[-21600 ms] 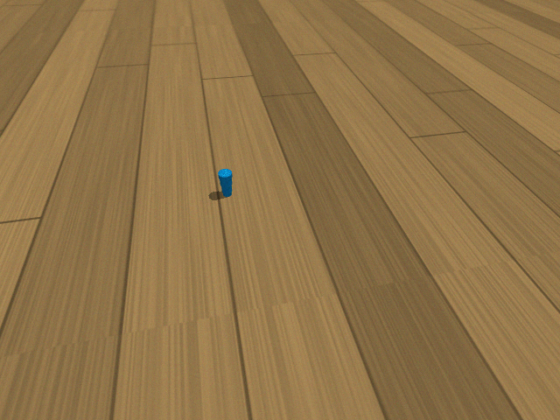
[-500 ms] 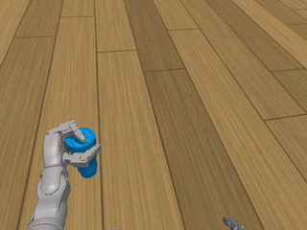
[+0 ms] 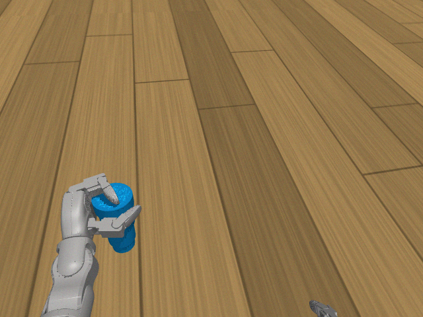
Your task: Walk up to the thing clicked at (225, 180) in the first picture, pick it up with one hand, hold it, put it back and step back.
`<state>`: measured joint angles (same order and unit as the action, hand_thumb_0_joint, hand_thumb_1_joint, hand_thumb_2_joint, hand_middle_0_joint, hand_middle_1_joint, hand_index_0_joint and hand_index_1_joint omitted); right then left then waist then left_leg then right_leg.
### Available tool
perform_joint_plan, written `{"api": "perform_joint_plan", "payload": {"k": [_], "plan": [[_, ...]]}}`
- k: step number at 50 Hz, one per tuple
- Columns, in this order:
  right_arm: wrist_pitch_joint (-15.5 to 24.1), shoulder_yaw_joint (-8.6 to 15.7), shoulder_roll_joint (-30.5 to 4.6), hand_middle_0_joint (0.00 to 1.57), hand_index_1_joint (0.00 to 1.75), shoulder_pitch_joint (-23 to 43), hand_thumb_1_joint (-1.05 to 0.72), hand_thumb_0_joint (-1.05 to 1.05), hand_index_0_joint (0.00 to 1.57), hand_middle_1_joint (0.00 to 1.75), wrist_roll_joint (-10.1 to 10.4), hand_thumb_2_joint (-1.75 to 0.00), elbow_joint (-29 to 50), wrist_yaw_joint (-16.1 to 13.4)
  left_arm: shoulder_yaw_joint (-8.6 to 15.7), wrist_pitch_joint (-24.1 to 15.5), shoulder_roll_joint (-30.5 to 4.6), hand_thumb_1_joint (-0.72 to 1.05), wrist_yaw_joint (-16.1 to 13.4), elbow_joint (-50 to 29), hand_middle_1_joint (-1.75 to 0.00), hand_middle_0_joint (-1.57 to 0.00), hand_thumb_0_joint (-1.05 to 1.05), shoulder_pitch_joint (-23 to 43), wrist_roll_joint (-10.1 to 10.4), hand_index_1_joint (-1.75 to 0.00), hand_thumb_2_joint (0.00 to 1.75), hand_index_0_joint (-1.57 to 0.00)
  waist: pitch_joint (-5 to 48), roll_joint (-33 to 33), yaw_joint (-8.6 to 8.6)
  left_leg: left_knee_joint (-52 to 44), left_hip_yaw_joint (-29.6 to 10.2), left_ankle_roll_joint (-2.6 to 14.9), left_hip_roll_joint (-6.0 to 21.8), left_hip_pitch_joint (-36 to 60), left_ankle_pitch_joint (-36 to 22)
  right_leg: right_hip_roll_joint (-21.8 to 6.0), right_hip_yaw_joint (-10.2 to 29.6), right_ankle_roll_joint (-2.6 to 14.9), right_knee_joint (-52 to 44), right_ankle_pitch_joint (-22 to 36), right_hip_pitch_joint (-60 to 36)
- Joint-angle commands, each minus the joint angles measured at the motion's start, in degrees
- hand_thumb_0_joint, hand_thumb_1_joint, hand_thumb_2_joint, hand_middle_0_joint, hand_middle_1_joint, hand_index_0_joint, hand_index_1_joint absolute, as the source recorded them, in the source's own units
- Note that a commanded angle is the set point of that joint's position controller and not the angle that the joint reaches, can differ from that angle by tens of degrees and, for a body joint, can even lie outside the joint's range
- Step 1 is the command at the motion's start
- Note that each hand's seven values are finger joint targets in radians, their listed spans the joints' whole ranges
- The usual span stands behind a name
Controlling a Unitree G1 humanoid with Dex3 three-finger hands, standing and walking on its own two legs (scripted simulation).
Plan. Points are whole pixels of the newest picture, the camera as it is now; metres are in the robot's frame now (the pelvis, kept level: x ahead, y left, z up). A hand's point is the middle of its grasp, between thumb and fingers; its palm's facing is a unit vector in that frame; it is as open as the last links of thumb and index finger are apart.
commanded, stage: hold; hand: left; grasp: from the side
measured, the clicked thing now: (118, 221) +0.34 +0.18 -0.01
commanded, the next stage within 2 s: none
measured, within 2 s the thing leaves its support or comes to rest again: neither
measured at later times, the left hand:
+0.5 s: hand (111, 206) +0.33 +0.17 +0.06, palm faces +0.19 -0.98 -0.02, open 5.8 cm
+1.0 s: hand (107, 212) +0.32 +0.18 +0.06, palm faces +0.18 -0.98 -0.03, open 5.9 cm
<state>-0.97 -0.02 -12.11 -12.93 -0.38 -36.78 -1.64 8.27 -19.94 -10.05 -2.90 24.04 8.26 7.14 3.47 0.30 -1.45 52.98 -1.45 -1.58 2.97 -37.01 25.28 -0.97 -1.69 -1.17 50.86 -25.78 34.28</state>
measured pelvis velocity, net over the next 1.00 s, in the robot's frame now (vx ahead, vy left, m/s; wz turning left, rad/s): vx -0.01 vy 0.01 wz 0.00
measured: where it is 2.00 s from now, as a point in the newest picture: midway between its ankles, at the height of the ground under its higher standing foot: outside the picture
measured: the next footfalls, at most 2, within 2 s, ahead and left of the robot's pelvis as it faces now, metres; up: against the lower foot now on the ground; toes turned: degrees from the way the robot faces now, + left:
none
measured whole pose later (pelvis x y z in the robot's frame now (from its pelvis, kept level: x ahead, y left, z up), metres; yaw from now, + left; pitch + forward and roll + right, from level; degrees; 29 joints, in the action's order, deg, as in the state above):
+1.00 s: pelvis -0.01 +0.01 +0.01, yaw +0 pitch +5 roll -1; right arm 0.3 -0.2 -11.8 -12.5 0.0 -37.4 -1.1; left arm 7.2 -19.2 -9.6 -3.2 23.3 6.8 7.0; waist 1.8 0.4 -1.0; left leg 48.6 -0.9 -1.1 2.6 -31.3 22.4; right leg -1.3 -1.2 -1.6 46.4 -22.8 28.7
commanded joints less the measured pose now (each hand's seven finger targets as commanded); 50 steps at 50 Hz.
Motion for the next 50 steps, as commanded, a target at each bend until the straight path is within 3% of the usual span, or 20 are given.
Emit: {"api": "perform_joint_plan", "payload": {"k": [1, 5, 9, 10, 12, 19, 20, 22, 23, 27, 30, 32, 34, 35, 37, 41, 46, 48, 49, 50], "plan": [[1.96, 2.84, -7.57, 0.2, 0.3, 0.21, -0.93, 0.0, 0.2, 0.3, -0.02, -0.9, 6.85, -0.18, 1.78, -4.35, -6.72, 0.34, -0.37, -15.85, -1.36, -1.29, 0.0, 16.7, 0.64, -1.36, 1.15, -1.31, 18.75, 1.94, -0.1, -7.02, 0.9, 1.35, -1.99, 12.01, -19.48, 1.8, -0.47, 1.16, -6.51, 21.78, -8.41], [1.88, 2.81, -7.47, 0.2, 0.3, 0.54, -0.93, 0.0, 0.2, 0.3, -0.1, -0.9, 6.71, -0.14, 1.45, -4.1, -5.96, 0.35, -0.53, -13.4, -1.38, -1.3, 0.0, 14.96, 0.29, -1.37, 1.16, -1.32, 16.97, 1.04, -0.17, -7.76, 0.87, 1.29, -1.98, 11.83, -19.07, 1.82, -0.59, 1.16, -7.05, 21.36, -8.91], [1.81, 2.7, -7.18, 0.2, 0.3, 1.15, -0.93, 0.0, 0.2, 0.3, -0.07, -0.9, 7.09, -0.25, 1.74, -4.3, -6.29, 0.34, -0.61, -15.23, -1.38, -1.31, 0.0, 15.81, 0.47, -1.37, 1.16, -1.32, 16.54, 1.19, -0.12, -8.47, 1.22, 1.3, -2.26, 11.75, -17.09, 1.53, -0.3, 0.93, -8.1, 20.2, -9.85], [1.92, 2.78, -7.24, 0.2, 0.3, 1.1, -0.93, 0.0, 0.2, 0.3, 0.07, -0.9, 6.78, -0.31, 2.57, -4.4, -7.88, 0.34, -0.86, -18.21, -1.37, -1.3, 0.0, 16.68, 0.32, -1.36, 1.15, -1.32, 16.45, 1.69, 0.59, -8.96, 1.3, 1.23, -2.29, 11.8, -16.71, 1.59, -0.35, 0.97, -8.27, 19.73, -10.35], [1.98, 2.84, -7.31, 0.2, 0.3, 1.36, -0.93, 0.0, 0.2, 0.3, 0.18, -0.9, 7.16, -0.26, 0.48, -3.4, -4.49, 0.37, -0.65, -12.72, -1.38, -1.31, 0.0, 11.84, 0.21, -1.37, 1.16, -1.33, 14.86, -0.31, -0.08, -9.24, 1.28, 1.36, -2.15, 11.9, -16.74, 1.68, -0.41, 0.95, -8.61, 19.83, -9.8], [2.25, 2.84, -7.29, 0.2, 0.3, 1.28, -0.93, 0.0, 0.2, 0.3, 0.23, -0.9, 7.1, -0.18, 0.2, -3.02, -5.51, 0.36, -0.6, -16.85, -1.38, -1.31, 0.0, 14.34, 0.23, -1.37, 1.17, -1.33, 15.95, 0.96, -0.06, -9.63, 1.06, 1.18, -1.99, 13.9, -19.45, 1.76, -0.66, 1.1, -8.82, 21.68, -11.1], [2.34, 2.87, -7.3, 0.2, 0.3, 1.38, -0.93, 0.0, 0.2, 0.3, 0.36, -0.9, 7.08, -0.29, 1.91, -3.17, -7.07, 0.34, -0.87, -18.63, -1.38, -1.31, 0.0, 15.6, 0.54, -1.38, 1.17, -1.33, 15.88, 0.82, 0.39, -9.79, 1.23, 1.28, -2.12, 13.62, -18.92, 1.63, -0.54, 0.95, -9.15, 21.55, -11.71], [2.53, 2.74, -7.1, 0.2, 0.3, 1.83, -0.93, 0.0, 0.2, 0.3, 0.33, -0.9, 7.31, -0.16, 0.87, -2.85, -4.68, 0.32, -0.97, -15.99, -1.38, -1.3, 0.0, 13.98, 0.81, -1.37, 1.16, -1.32, 14.95, 0.69, 0.14, -10.19, 1.22, 1.23, -2.09, 13.39, -17.83, 1.71, -0.64, 0.98, -9.34, 20.35, -11.33], [2.51, 2.75, -7.05, 0.2, 0.3, 1.87, -0.93, 0.0, 0.2, 0.3, 0.23, -0.9, 7.23, -0.21, 1.55, -3.12, -5.96, 0.35, -1.26, -18.25, -1.37, -1.29, 0.0, 15.36, 0.56, -1.36, 1.16, -1.31, 15.19, 1.4, 0.41, -10.45, 1.26, 1.14, -2.04, 13.63, -17.42, 1.69, -0.59, 1.05, -9.45, 19.89, -11.25], [2.48, 2.8, -7.12, 0.2, 0.3, 2.4, -0.93, 0.0, 0.2, 0.3, 0.14, -0.9, 7.41, -0.26, 0.71, -2.59, -4.79, 0.35, -1.18, -14.54, -1.37, -1.3, 0.0, 11.41, -0.13, -1.37, 1.17, -1.31, 13.27, 0.09, 0.04, -10.97, 1.37, 1.32, -2.09, 13.22, -16.05, 1.69, -0.67, 0.96, -10.26, 18.82, -10.52], [2.71, 2.83, -7.28, 0.2, 0.3, 2.63, -0.93, 0.0, 0.2, 0.3, 0.21, -0.9, 7.48, -0.29, -0.17, -2.82, -4.46, 0.36, -0.52, -14.91, -1.39, -1.3, 0.0, 12.93, 0.11, -1.38, 1.17, -1.32, 13.09, 0.35, -0.23, -11.27, 1.35, 1.41, -2.21, 13.4, -15.5, 1.61, -0.64, 0.97, -10.39, 18.38, -10.63], [2.94, 2.94, -7.39, 0.2, 0.3, 2.8, -0.93, 0.0, 0.2, 0.3, 0.33, -0.9, 7.57, -0.16, 1.46, -3.4, -6.33, 0.38, -0.6, -17.68, -1.39, -1.31, 0.0, 15.35, 0.24, -1.38, 1.18, -1.33, 13.95, 1.57, 0.26, -11.51, 1.35, 1.21, -2.22, 13.5, -14.42, 1.62, -0.66, 1.13, -10.28, 17.14, -10.72], [2.91, 2.64, -6.93, 0.2, 0.3, 2.68, -0.93, 0.0, 0.2, 0.3, 0.22, -0.9, 7.7, -0.09, 0.29, -3.7, -5.69, 0.4, -0.65, -18.75, -1.37, -1.29, 0.0, 15.92, 0.14, -1.36, 1.17, -1.31, 14.55, 1.73, 0.07, -11.74, 1.37, 1.17, -2.25, 14.01, -14.06, 1.64, -0.68, 1.1, -10.65, 16.66, -11.09], [2.98, 2.56, -6.92, 0.2, 0.3, 2.73, -0.92, 0.0, 0.2, 0.3, 0.05, -0.9, 7.36, -0.05, -0.32, -3.28, -3.8, 0.4, -0.71, -14.24, -1.38, -1.29, 0.0, 12.59, 0.14, -1.37, 1.18, -1.31, 13.38, 0.22, -0.14, -11.58, 1.25, 1.3, -2.16, 13.43, -14.14, 1.74, -0.77, 1.04, -10.57, 16.79, -10.65], [3.27, 2.63, -6.97, 0.2, 0.3, 2.82, -0.92, 0.0, 0.2, 0.3, 0.16, -0.9, 7.24, -0.03, 1.17, -3.86, -5.74, 0.41, -0.82, -15.99, -1.37, -1.28, 0.0, 15.19, 0.19, -1.36, 1.18, -1.3, 13.92, 1.13, -0.13, -11.5, 1.34, 1.28, -2.26, 13.13, -13.27, 1.62, -0.53, 1.06, -10.54, 16.22, -10.39], [3.2, 2.72, -7.4, 0.2, 0.3, 2.9, -0.92, 0.0, 0.2, 0.3, 0.32, -0.9, 7.58, 0.0, 0.56, -4.03, -5.67, 0.4, -0.31, -16.38, -1.38, -1.29, 0.0, 14.13, 0.19, -1.37, 1.19, -1.31, 15.11, 2.12, 0.31, -12.07, 1.05, 0.99, -1.97, 14.79, -14.5, 1.79, -0.84, 1.35, -10.46, 16.58, -10.98], [3.34, 2.6, -7.34, 0.2, 0.3, 2.94, -0.92, 0.0, 0.2, 0.3, 0.36, -0.91, 6.77, 0.06, 0.2, -3.65, -4.38, 0.38, -0.05, -12.53, -1.37, -1.28, 0.0, 13.55, 0.56, -1.37, 1.19, -1.3, 10.62, 0.71, -0.45, -12.56, 0.8, 1.09, -1.77, 12.74, -12.33, 1.86, -1.1, 1.34, -10.69, 14.74, -8.63], [3.66, 2.68, -7.2, 0.2, 0.3, 3.52, -0.93, 0.0, 0.2, 0.3, 0.49, -0.91, 7.1, 0.21, 0.83, -3.75, -4.89, 0.38, 0.01, -12.56, -1.38, -1.29, 0.0, 14.63, 0.64, -1.38, 1.19, -1.3, 10.68, 0.3, 0.07, -12.49, 0.87, 1.17, -1.93, 11.68, -10.31, 1.7, -1.01, 1.27, -11.08, 12.9, -8.8], [3.65, 2.91, -7.46, 0.2, 0.3, 3.28, -0.92, 0.0, 0.2, 0.3, 0.46, -0.91, 7.19, 0.12, 2.0, -4.52, -7.72, 0.37, -0.23, -18.53, -1.37, -1.28, 0.0, 17.37, 0.59, -1.37, 1.18, -1.3, 12.87, 1.77, 0.69, -12.63, 1.15, 1.17, -2.17, 13.24, -10.88, 1.52, -0.69, 1.32, -11.39, 13.34, -9.73], [3.71, 2.85, -7.31, 0.2, 0.3, 3.44, -0.93, 0.0, 0.2, 0.3, 0.41, -0.91, 7.26, 0.08, 0.26, -4.39, -6.25, 0.36, 0.11, -17.8, -1.37, -1.29, 0.0, 16.78, 0.45, -1.36, 1.18, -1.3, 13.25, 1.92, 0.09, -12.54, 1.39, 1.21, -2.39, 13.77, -10.97, 1.37, -0.5, 1.2, -11.49, 13.55, -10.21]]}}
